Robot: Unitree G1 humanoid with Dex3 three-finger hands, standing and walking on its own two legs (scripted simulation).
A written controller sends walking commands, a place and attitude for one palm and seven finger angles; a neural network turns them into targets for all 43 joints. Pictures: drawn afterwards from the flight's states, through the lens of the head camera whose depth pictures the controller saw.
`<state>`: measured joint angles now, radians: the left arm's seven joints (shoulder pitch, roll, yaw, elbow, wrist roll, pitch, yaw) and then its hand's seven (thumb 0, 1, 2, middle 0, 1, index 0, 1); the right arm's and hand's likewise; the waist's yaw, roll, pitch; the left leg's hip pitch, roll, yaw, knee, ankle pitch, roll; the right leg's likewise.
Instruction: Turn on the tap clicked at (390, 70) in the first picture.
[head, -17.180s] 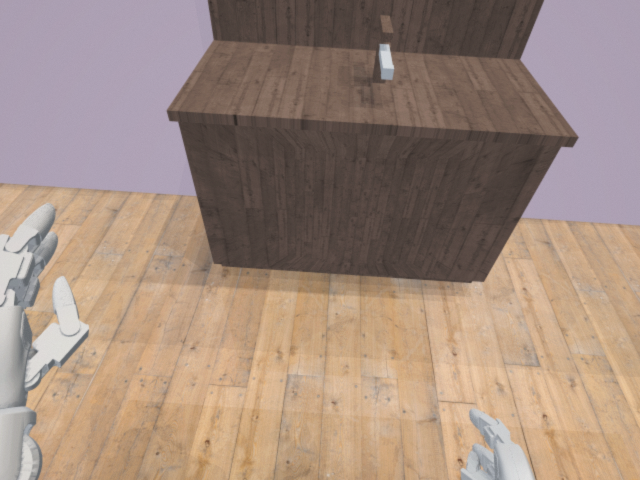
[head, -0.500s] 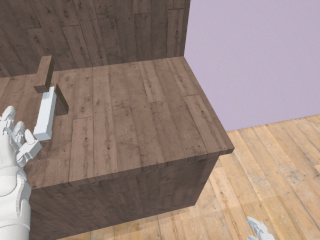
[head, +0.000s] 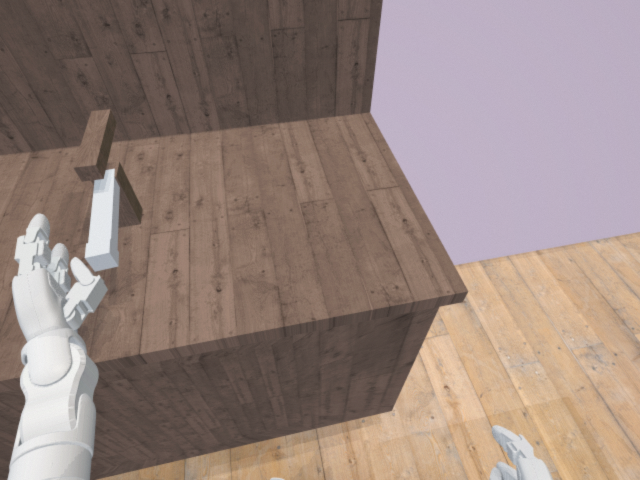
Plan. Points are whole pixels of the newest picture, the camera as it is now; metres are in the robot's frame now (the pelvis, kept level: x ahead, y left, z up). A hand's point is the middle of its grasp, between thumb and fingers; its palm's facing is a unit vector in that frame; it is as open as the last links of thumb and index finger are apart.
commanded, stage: push the lever round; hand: left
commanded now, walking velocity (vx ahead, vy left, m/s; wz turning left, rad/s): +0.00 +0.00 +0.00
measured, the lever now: (102, 255) +0.36 +0.30 +0.09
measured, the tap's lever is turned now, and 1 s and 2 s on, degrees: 5 38 61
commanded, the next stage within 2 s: none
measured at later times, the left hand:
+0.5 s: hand (141, 269) +0.34 +0.25 +0.09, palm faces +0.61 -0.79 -0.05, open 7.8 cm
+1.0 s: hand (179, 248) +0.38 +0.21 +0.09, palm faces +0.70 -0.71 -0.07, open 7.7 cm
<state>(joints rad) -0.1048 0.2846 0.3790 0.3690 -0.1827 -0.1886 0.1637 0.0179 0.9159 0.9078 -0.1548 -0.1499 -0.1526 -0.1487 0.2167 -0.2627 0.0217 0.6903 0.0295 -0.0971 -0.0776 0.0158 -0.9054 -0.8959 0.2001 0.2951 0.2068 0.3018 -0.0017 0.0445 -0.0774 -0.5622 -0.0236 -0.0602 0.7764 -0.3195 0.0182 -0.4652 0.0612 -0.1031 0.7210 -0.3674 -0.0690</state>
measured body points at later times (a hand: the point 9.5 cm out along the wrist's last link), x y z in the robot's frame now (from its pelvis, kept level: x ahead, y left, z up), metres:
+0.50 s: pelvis +0.00 +0.01 +0.00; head +0.02 +0.00 +0.45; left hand +0.30 +0.29 +0.09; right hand +0.16 -0.24 -0.10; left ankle +0.04 +0.11 -0.71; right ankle +0.00 -0.08 -0.71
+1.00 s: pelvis +0.00 +0.00 +0.00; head +0.02 -0.01 +0.45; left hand +0.33 +0.25 +0.09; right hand +0.15 -0.24 -0.11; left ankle +0.04 +0.11 -0.71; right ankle +0.00 -0.08 -0.71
